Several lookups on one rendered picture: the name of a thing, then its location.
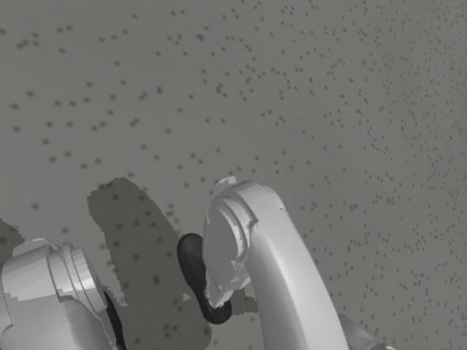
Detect right robot foot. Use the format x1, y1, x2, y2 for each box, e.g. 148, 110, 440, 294
177, 233, 232, 324

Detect right robot hand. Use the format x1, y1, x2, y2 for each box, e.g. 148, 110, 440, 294
337, 314, 379, 350

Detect left robot foot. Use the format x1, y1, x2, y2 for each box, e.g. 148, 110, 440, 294
103, 290, 127, 350

